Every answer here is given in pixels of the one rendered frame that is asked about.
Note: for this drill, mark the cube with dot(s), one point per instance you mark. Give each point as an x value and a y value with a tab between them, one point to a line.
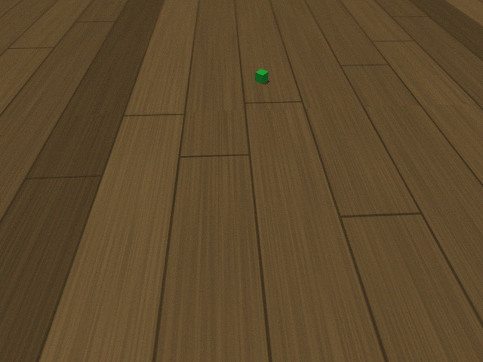
261	76

